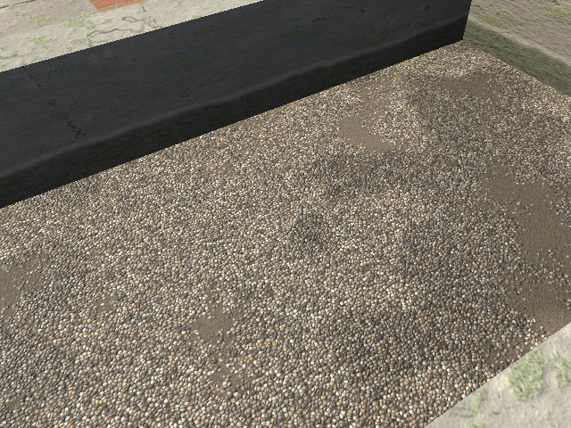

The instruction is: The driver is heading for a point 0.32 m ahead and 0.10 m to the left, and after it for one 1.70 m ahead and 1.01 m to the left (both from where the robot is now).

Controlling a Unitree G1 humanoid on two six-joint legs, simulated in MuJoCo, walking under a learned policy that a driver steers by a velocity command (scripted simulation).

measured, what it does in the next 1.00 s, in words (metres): steps on the spot, turning left: left foot, then right foot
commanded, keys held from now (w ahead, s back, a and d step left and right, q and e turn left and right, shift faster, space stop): w+q+shift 0.54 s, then w+shift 0.24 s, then w+e+shift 0.22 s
